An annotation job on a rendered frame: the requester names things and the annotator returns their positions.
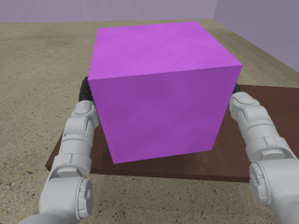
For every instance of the carton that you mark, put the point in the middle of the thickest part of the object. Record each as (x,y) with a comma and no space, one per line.
(160,89)

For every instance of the left robot forearm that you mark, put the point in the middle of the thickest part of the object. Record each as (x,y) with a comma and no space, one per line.
(74,157)

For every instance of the table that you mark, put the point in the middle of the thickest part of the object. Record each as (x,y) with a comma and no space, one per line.
(227,161)

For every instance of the robot left hand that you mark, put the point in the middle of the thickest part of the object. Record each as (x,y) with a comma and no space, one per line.
(85,91)

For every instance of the right robot upper arm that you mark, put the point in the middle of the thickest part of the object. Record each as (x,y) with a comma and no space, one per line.
(276,183)

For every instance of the left robot upper arm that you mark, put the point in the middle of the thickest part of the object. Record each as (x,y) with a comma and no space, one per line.
(65,200)

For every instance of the robot right hand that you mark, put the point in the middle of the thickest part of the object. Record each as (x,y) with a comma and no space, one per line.
(236,89)

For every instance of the right robot forearm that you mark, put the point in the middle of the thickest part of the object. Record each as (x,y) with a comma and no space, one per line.
(261,137)

